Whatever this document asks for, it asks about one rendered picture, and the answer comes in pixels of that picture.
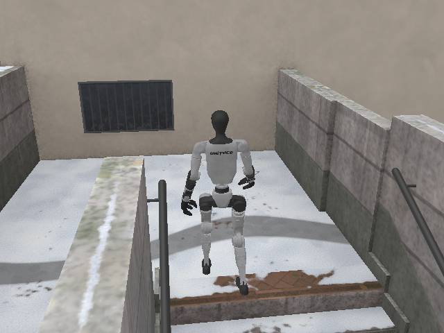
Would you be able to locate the robot left thigh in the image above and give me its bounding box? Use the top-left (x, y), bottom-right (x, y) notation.
top-left (199, 193), bottom-right (213, 234)

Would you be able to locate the left robot hand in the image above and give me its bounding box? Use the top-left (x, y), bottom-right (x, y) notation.
top-left (181, 200), bottom-right (197, 216)

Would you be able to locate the robot right thigh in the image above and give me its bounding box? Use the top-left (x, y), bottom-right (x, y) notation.
top-left (232, 195), bottom-right (246, 248)

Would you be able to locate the right robot hand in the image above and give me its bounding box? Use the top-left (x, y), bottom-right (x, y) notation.
top-left (238, 177), bottom-right (255, 189)

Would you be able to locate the right robot upper arm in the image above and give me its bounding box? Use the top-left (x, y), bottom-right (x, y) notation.
top-left (235, 139), bottom-right (253, 175)

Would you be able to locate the robot left forearm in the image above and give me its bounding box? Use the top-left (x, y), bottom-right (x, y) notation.
top-left (182, 170), bottom-right (196, 202)

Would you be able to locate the robot right forearm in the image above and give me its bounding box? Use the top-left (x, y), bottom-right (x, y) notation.
top-left (246, 165), bottom-right (255, 183)

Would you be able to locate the left robot upper arm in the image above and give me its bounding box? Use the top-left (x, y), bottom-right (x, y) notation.
top-left (190, 141), bottom-right (207, 181)

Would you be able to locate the robot thigh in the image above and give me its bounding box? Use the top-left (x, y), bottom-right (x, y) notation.
top-left (199, 193), bottom-right (213, 234)
top-left (232, 195), bottom-right (246, 248)

